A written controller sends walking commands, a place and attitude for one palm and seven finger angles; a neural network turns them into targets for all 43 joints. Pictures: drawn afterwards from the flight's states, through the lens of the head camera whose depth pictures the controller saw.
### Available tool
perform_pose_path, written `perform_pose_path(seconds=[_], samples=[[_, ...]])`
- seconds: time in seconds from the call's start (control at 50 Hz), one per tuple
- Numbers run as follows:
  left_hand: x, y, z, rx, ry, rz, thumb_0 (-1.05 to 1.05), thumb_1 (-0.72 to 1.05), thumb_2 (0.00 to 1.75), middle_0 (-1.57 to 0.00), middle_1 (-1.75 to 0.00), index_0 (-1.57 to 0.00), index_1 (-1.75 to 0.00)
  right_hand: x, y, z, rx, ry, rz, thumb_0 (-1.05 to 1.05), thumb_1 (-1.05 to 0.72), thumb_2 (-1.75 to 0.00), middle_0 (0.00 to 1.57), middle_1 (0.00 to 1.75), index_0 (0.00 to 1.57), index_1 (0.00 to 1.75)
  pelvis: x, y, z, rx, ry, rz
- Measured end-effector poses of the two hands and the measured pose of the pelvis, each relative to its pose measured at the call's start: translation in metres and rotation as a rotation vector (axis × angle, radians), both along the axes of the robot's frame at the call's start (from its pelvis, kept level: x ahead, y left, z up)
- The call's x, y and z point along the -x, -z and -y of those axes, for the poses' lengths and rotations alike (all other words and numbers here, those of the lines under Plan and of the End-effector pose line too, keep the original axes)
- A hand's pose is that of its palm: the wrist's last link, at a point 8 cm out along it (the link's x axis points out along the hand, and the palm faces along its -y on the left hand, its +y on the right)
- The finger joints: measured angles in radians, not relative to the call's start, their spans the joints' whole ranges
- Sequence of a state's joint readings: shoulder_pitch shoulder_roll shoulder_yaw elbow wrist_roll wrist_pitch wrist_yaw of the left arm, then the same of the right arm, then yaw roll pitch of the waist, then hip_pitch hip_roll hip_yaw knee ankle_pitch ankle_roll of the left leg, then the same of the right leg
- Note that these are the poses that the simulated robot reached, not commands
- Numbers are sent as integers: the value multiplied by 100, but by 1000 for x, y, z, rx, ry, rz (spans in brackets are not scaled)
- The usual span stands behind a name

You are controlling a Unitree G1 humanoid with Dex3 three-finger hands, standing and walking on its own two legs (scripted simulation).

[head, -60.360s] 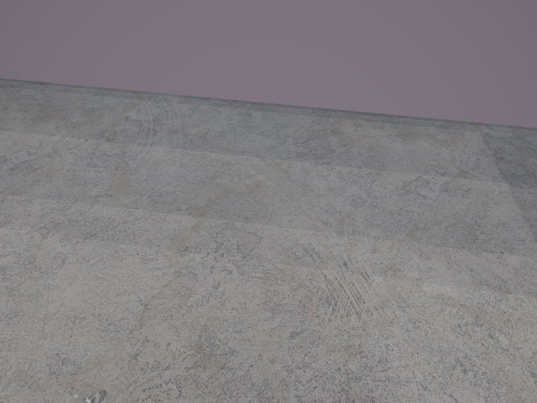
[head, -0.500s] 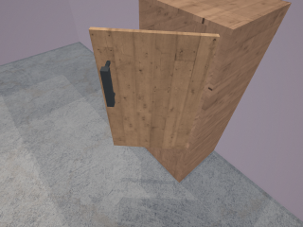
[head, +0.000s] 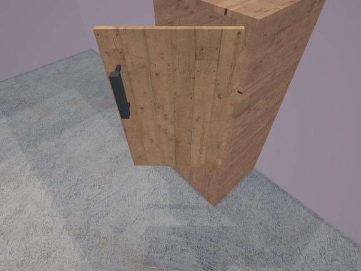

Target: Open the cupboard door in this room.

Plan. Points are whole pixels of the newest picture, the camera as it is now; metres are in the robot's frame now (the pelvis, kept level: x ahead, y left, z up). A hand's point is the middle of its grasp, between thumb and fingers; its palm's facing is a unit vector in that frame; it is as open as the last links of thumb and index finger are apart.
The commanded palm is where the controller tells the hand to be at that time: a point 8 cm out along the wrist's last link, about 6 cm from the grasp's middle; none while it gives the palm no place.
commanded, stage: come to a stop and stand still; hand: left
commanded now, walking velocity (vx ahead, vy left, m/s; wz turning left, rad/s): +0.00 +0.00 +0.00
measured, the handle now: (122, 92) +0.56 +0.21 +0.09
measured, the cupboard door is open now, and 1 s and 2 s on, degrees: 46 46 46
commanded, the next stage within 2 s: look again from close up in 0.60 s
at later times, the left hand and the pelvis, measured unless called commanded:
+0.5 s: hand out of the picture -0.06 +0.16 -0.17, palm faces +0.06 -0.99 -0.14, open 7.4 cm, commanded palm none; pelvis -0.03 +0.01 +0.01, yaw +0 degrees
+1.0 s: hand out of the picture +0.00 +0.20 -0.17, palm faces +0.03 -0.98 -0.21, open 7.4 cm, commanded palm none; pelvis -0.01 +0.03 +0.00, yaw +1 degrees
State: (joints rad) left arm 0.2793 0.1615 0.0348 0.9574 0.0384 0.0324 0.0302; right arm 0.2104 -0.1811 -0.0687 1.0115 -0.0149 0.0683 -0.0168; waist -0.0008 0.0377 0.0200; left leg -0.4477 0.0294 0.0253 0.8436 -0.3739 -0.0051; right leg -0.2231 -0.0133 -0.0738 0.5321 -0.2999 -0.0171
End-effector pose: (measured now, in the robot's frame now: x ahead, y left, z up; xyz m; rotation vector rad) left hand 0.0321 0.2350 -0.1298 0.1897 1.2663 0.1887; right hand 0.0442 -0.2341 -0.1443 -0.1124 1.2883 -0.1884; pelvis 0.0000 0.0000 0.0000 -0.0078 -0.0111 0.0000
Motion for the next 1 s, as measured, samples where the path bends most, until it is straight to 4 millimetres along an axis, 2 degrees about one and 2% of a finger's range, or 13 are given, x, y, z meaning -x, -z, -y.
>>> perform_pose_path(seconds=[0.12, 0.24, 0.46, 0.62, 0.74, 0.8, 0.88, 1.0], samples=[[13, 14, 9, 53, -6, -23, 1, 92, 90, -20, -30, -20, -30, 37, -1, -7, 18, 2, -61, 0, -91, -90, 20, 29, 19, 29, 6, 3, -1, 15, -13, 1], [37, 13, 11, 81, -28, -63, 1, 93, 90, -20, -30, -20, -30, 64, -10, -21, 3, -20, -128, 1, -92, -90, 20, 29, 20, 29, 15, -7, -2, 1, -7, 12], [91, 13, 22, 113, -51, -174, 1, 91, 90, -20, -30, -20, -30, 82, -9, -33, -19, -9, -135, 1, -91, -90, 20, 30, 20, 29, 25, -9, -8, -3, -4, 14], [108, 13, 26, 124, -68, -209, 0, 91, 90, -20, -30, -20, -30, 89, -8, -41, -30, -5, -144, 0, -91, -90, 20, 29, 20, 29, 26, -8, -12, -4, -3, 7], [106, 14, 25, 113, -50, -199, 0, 91, 90, -20, -30, -20, -30, 89, -4, -43, -38, -10, -143, 1, -91, -90, 20, 30, 20, 29, 27, -6, -14, 6, -1, 4], [99, 18, 17, 103, -29, -182, 0, 90, 90, -20, -30, -20, -30, 84, 0, -42, -37, -17, -113, 1, -92, -90, 20, 30, 20, 29, 26, 0, -18, 13, -9, 2], [77, 18, 1, 74, -15, -136, 1, 90, 90, -20, -30, -20, -30, 74, 3, -45, -31, -20, -72, 1, -92, -90, 20, 29, 20, 29, 21, 2, -23, 6, -14, 1], [40, 9, -16, 36, -5, -45, 1, 91, 90, -20, -30, -20, -30, 58, 1, -43, -23, -40, -57, 2, -93, -90, 20, 29, 20, 29, 11, -1, -26, -4, -11, 0]])
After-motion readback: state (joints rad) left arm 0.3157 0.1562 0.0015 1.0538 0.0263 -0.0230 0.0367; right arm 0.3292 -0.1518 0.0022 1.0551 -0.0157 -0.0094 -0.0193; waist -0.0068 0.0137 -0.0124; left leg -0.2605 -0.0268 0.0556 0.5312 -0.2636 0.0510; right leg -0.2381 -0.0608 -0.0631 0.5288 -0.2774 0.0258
